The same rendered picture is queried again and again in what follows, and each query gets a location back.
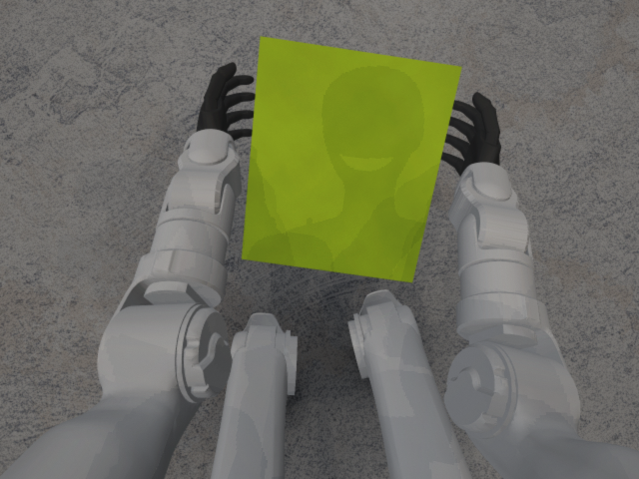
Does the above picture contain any carton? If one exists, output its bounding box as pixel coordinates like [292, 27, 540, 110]
[242, 36, 462, 282]

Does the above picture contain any right robot hand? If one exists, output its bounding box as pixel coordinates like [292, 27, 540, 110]
[441, 92, 501, 176]

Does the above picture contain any right robot forearm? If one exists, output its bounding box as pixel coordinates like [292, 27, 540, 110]
[448, 162, 571, 375]

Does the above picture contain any left robot upper arm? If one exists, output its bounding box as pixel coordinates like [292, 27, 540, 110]
[0, 303, 233, 479]

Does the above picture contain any right robot upper arm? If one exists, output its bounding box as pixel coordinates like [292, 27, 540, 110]
[443, 341, 639, 479]

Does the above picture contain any left robot shin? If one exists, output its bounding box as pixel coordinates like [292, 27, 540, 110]
[231, 313, 284, 359]

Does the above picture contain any left robot forearm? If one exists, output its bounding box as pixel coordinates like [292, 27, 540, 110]
[97, 129, 242, 384]

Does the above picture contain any right robot shin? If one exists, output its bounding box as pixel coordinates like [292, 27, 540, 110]
[359, 289, 423, 345]

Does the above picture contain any left robot hand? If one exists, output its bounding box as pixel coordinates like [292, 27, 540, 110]
[197, 62, 256, 140]

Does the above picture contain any robot shin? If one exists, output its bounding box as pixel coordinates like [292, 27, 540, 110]
[359, 289, 423, 345]
[231, 313, 284, 359]

